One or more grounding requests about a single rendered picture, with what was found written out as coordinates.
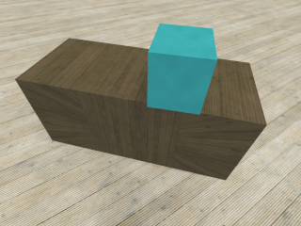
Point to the carton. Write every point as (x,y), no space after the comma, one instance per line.
(181,63)

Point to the pedestal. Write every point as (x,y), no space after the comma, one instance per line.
(94,95)

